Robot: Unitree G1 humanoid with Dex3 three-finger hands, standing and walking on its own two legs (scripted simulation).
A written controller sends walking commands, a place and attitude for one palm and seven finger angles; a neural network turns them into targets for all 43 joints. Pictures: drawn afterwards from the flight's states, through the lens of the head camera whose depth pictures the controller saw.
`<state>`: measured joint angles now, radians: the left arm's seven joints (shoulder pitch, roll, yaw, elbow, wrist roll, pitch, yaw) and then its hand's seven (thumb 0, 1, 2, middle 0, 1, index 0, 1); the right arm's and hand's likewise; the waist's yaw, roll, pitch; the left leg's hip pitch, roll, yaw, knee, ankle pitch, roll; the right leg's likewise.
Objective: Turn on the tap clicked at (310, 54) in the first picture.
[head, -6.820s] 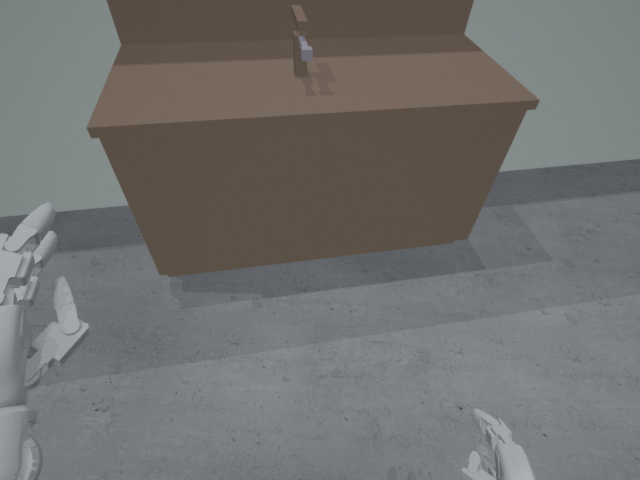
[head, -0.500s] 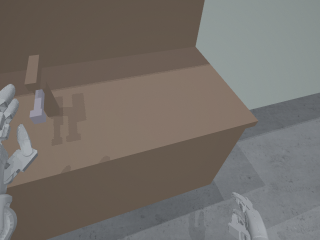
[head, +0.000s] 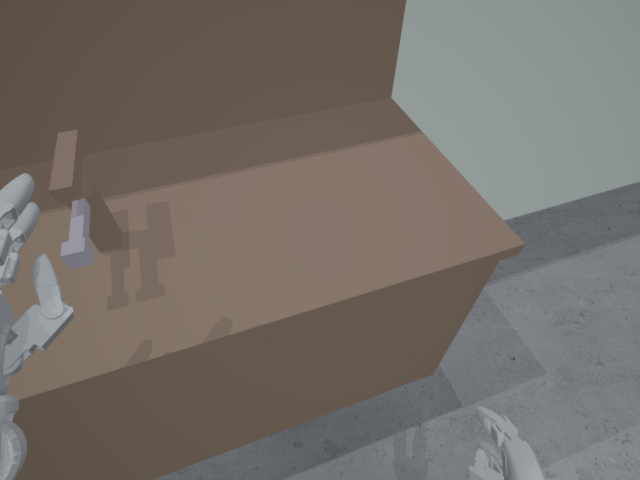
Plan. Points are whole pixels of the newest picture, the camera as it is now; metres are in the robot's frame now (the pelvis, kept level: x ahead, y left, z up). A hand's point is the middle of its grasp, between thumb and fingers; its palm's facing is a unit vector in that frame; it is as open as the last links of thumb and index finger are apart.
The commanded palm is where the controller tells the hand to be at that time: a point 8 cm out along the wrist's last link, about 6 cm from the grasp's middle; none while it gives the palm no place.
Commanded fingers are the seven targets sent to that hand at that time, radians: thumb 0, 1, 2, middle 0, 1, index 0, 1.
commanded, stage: come to a stop and stand still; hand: left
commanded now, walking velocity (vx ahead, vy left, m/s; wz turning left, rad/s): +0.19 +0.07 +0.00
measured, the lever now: (77, 253) +0.37 +0.35 +0.07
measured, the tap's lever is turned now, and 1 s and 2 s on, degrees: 0 0 0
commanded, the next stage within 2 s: look again from close up in 1.36 s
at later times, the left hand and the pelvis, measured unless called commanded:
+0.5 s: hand (20, 282) +0.24 +0.28 +0.19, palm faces +0.38 -0.85 -0.36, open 7.4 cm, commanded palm +0.20 +0.32 +0.19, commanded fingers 0.00 0.90 0.90 -0.20 -0.30 -0.20 -0.30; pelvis +0.03 +0.04 +0.02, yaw -1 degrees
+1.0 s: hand out of the picture +0.26 +0.34 +0.16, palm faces +0.33 -0.85 -0.41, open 7.4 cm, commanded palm +0.18 +0.36 +0.19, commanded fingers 0.00 0.90 0.90 -0.20 -0.30 -0.20 -0.30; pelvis +0.03 +0.08 +0.01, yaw +1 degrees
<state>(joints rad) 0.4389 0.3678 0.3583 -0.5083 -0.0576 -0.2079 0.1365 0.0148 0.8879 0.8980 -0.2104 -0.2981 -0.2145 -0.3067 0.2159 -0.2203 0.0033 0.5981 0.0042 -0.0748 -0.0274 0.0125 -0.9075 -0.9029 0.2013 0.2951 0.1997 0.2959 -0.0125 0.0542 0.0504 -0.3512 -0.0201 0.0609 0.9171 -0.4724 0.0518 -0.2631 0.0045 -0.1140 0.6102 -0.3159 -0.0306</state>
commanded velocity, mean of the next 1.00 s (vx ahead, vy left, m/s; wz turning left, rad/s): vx -0.02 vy -0.03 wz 0.00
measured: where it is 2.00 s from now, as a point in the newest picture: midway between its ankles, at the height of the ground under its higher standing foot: outside the picture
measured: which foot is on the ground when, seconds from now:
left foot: up 0.00-0.16, down 0.18-1.00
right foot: down 0.00-1.00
